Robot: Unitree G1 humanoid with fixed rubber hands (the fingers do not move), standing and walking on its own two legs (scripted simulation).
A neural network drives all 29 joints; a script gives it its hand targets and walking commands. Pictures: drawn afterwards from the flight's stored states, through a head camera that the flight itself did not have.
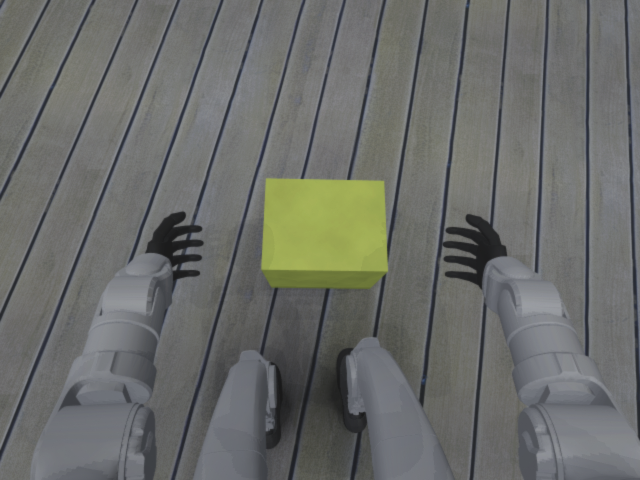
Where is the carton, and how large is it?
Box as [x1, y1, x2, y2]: [261, 178, 387, 288]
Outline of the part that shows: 266,178 261,269 271,287 369,288 387,271 383,181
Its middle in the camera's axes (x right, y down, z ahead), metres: +0.01 +0.01 +1.00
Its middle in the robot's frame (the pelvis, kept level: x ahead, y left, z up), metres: +0.52 -0.05 -0.56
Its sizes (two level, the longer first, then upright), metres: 0.278 0.217 0.258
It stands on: the floor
